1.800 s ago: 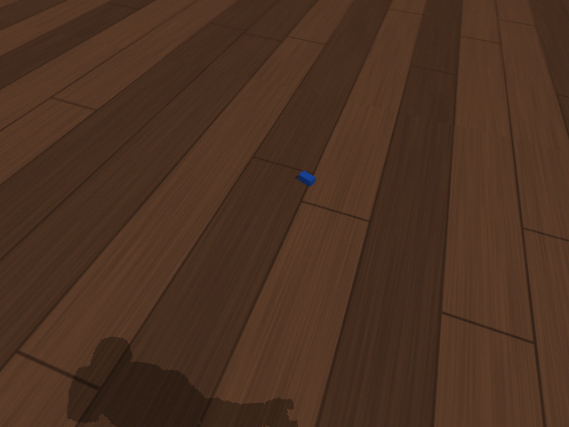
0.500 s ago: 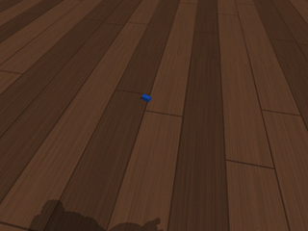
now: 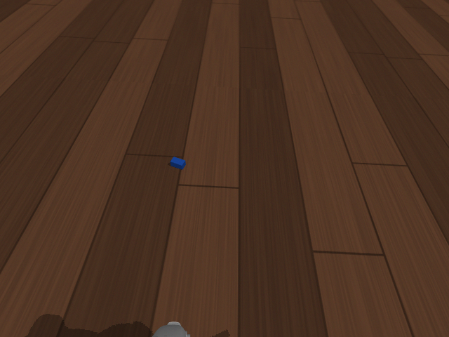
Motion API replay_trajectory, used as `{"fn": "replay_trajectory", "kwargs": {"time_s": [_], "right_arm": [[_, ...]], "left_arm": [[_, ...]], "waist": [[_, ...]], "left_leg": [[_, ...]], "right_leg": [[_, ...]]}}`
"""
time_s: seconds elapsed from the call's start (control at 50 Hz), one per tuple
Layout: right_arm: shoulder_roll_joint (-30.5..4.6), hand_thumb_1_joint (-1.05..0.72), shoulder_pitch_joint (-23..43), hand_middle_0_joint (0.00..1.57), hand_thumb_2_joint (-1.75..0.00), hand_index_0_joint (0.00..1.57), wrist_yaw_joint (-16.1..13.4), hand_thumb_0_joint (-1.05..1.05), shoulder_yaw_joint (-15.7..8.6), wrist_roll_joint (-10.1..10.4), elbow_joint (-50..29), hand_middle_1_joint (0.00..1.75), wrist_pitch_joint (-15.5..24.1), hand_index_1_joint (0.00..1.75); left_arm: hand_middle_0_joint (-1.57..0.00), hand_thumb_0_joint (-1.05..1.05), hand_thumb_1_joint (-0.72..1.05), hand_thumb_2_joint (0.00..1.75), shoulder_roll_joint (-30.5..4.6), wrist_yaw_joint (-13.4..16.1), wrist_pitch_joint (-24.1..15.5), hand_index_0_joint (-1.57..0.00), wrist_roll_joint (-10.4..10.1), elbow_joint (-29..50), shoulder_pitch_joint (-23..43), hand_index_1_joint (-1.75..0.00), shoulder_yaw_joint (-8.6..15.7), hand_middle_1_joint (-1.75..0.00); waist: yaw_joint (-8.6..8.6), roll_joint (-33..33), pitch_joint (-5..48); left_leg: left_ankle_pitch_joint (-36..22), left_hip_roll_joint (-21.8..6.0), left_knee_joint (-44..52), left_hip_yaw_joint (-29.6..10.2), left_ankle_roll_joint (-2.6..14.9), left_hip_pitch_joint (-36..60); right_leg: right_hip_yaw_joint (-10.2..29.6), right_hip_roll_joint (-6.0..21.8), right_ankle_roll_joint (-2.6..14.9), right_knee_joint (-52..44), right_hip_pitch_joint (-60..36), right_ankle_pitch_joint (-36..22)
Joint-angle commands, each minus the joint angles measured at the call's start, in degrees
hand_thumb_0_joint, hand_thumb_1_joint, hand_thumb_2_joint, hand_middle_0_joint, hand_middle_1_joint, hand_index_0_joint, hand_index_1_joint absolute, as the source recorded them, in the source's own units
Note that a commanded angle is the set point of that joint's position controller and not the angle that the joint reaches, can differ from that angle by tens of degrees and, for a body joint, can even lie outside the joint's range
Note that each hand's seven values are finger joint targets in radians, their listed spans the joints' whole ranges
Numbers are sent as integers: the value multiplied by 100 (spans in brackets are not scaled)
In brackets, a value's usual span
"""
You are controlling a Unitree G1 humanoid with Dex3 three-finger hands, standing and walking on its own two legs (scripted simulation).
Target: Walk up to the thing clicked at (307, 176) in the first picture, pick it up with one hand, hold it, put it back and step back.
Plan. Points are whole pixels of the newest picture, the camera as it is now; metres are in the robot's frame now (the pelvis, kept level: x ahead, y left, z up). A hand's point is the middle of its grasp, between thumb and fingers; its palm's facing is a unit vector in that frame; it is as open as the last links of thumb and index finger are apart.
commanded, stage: walk up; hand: left
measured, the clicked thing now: (178, 163) +1.12 +0.30 -0.74
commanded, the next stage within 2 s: none
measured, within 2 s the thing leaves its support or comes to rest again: neither
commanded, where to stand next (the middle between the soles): +0.67 +0.18 m, yaw -17 degrees
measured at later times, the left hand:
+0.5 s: hand (99, 225) +0.36 +0.30 -0.11, palm faces -0.17 -0.86 -0.47, open 7.4 cm
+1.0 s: hand (78, 183) +0.50 +0.42 -0.14, palm faces -0.27 -0.86 -0.44, open 7.4 cm
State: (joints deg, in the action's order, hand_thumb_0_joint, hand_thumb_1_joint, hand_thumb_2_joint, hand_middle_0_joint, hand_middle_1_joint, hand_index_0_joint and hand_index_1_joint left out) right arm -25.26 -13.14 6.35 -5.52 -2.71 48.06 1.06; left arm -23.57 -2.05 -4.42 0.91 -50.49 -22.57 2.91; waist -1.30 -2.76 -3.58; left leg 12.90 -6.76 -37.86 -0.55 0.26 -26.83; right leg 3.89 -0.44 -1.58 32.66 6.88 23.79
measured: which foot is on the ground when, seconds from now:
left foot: up 0.00-0.00, down 0.02-0.42, up 0.44-0.78, down 0.80-1.00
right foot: down 0.00-0.04, up 0.06-0.40, down 0.42-0.84, up 0.86-1.00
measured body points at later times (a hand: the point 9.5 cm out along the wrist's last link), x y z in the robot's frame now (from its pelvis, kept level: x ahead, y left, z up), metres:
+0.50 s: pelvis +0.20 +0.04 +0.00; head +0.22 +0.01 +0.44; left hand +0.37 +0.35 -0.08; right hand +0.18 -0.27 -0.14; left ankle +0.15 +0.16 -0.67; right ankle +0.25 -0.07 -0.72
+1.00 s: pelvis +0.38 +0.14 +0.00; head +0.41 +0.15 +0.45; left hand +0.51 +0.46 -0.11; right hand +0.38 -0.19 -0.09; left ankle +0.44 +0.24 -0.72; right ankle +0.37 +0.01 -0.66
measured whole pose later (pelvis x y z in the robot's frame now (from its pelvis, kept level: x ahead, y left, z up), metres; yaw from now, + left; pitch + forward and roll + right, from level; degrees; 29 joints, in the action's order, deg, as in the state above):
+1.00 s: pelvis +0.38 +0.14 +0.00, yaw -13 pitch -2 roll +0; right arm -23.1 -15.9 4.6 -4.3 -1.3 45.1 1.5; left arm -26.7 0.9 -4.4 -0.2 -52.6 -18.4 2.3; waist 1.3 1.7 -5.7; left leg 17.1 -3.3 -36.7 7.2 1.9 -17.2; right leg -0.3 2.5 1.9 62.8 29.0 23.1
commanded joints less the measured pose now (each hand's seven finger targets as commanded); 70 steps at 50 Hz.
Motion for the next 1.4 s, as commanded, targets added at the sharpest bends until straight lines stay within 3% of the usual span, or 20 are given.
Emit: {"fn": "replay_trajectory", "kwargs": {"time_s": [0.0,0.02,0.04,0.14,0.24,0.36,0.38,0.4,0.42,0.54,0.7,0.78,0.82,0.94,1.04,1.14,1.16,1.18,1.2,1.38], "right_arm": [[-1655,-90,-1712,20,-90,20,-242,0,-641,-48,-153,30,351,30],[-1962,-90,-1328,20,-90,20,-257,0,-647,57,-355,30,390,30],[-1994,-90,-689,20,-90,20,-245,0,-674,224,-491,30,358,30],[-1272,-90,-235,20,-90,20,-281,0,-335,160,-606,30,376,30],[-1376,-90,-649,20,-90,20,-279,0,-321,123,-636,30,342,30],[-1037,-90,-384,20,-90,20,-251,0,-140,146,-901,30,216,30],[-775,-90,-550,20,-90,20,-254,0,-42,158,-929,30,217,30],[-494,-90,-824,20,-90,20,-259,0,72,138,-1009,30,192,30],[-1182,-90,-646,20,-90,20,-308,0,-103,98,-902,30,86,30],[-1117,-90,-754,20,-90,20,-265,0,-195,71,-485,30,-12,30],[-952,-90,38,20,-90,20,-34,0,-321,52,-786,30,18,30],[-1291,-90,-1301,20,-90,20,-96,0,-558,24,-297,30,81,30],[-2123,-90,-1331,20,-90,20,-212,0,-692,101,-488,30,157,30],[-1286,-90,-268,20,-90,20,-314,0,-311,191,-689,30,211,30],[-1280,-90,-668,20,-90,20,-297,0,-267,101,-742,30,156,30],[-1052,-90,-215,20,-90,20,-246,0,-147,142,-1044,30,25,30],[-812,-90,-261,20,-90,20,-245,0,-59,168,-1088,30,33,30],[-492,-90,-592,20,-90,20,-246,0,28,174,-1133,30,29,30],[-1082,-90,-515,20,-90,20,-303,0,-120,89,-1059,30,-102,30],[-1093,-90,-717,20,-90,20,-148,0,-307,62,-500,30,-195,30]], "left_arm": [[-20,0,90,90,-948,198,-210,-20,-38,635,363,-30,255,-30],[-20,0,90,90,-910,262,-188,-20,-177,619,28,-30,216,-30],[-20,0,90,90,-1341,315,-187,-20,-89,472,-31,-30,239,-30],[-20,0,90,90,-1331,91,-112,-20,-196,80,-7,-30,307,-30],[-20,0,90,90,-1141,53,-96,-20,-96,433,790,-30,277,-30],[-20,0,90,90,-1274,139,-184,-20,-96,165,106,-30,444,-30],[-20,0,90,90,-1592,215,-224,-20,-68,106,-398,-30,578,-30],[-20,0,90,90,-2112,296,-274,-20,-51,256,-547,-30,679,-30],[-20,0,90,90,-2117,313,-221,-20,-143,324,-315,-30,618,-30],[-20,0,90,90,-1694,345,-272,-20,-173,540,266,-30,468,-30],[-20,0,90,90,-2012,371,-333,-20,-12,672,434,-30,538,-30],[-20,0,90,90,-1599,394,-224,-20,65,639,593,-30,362,-30],[-20,0,90,90,-1179,483,-187,-20,-137,617,191,-30,188,-30],[-20,0,90,90,-1405,327,-150,-20,-161,-1,-155,-30,289,-30],[-20,0,90,90,-1219,274,-135,-20,-88,290,352,-30,305,-30],[-20,0,90,90,-1260,363,-220,-20,-85,124,-383,-30,431,-30],[-20,0,90,90,-1574,427,-248,-20,-46,71,-794,-30,560,-30],[-20,0,90,90,-2072,486,-287,-20,-5,188,-1007,-30,679,-30],[-20,0,90,90,-2180,511,-251,-20,-68,353,-639,-30,631,-30],[-20,0,90,90,-1898,419,-264,-20,18,612,294,-30,556,-30]], "waist": [[1287,-1388,691],[896,-1967,589],[558,-1225,426],[271,-822,54],[458,-680,100],[-132,336,612],[-427,1140,900],[-337,2104,1056],[-313,1127,790],[163,836,106],[172,1066,81],[1030,-56,557],[946,-2102,507],[237,-795,43],[419,-704,79],[-205,59,371],[-499,676,574],[-460,1923,813],[-353,895,596],[90,1131,-130]], "left_leg": [[1776,-439,1359,-1137,400,3347],[2653,-1738,2707,-3708,870,3234],[3120,-1887,2878,-3983,1195,2304],[1249,-780,2357,-882,1107,1469],[118,-1140,2236,-589,1465,1913],[-590,-467,369,445,782,701],[-271,-23,-1077,788,503,126],[1912,560,-2419,612,195,-1045],[1977,456,-2882,-151,142,-1408],[800,-29,-2389,-277,-37,-758],[156,-104,-617,125,-1,378],[805,423,284,373,241,2818],[2303,-1729,2479,-3475,1034,2899],[128,-774,1853,-725,1184,1504],[-829,-883,1762,-512,1461,1722],[-506,-502,453,65,968,491],[-284,-127,-655,337,654,-118],[1763,579,-2272,555,268,-1091],[2118,531,-2854,-179,169,-1392],[722,-62,-1873,-25,-76,-497]], "right_leg": [[-31,23,548,2963,2859,-1200],[-228,-595,459,3766,3802,592],[245,-41,545,4231,3381,466],[-177,437,311,2652,2547,-440],[-494,486,265,1343,2404,-551],[-874,-40,497,-185,-479,-1443],[182,566,688,-803,-1228,-572],[2667,2120,1177,-1282,-1858,-246],[3728,2536,1818,-1520,-1362,154],[1192,1535,1468,-1207,282,-2188],[601,1375,1358,-987,1402,-948],[76,931,905,1245,2590,-1026],[-252,-309,457,3929,4088,854],[-322,503,318,2743,2658,-227],[-739,432,260,1404,2273,-437],[-897,46,415,-42,-166,-1446],[-90,404,579,-422,-926,-937],[2509,2081,1127,-1221,-1513,-364],[3661,2702,1787,-1670,-912,590],[855,1529,1465,-1493,1355,912]]}}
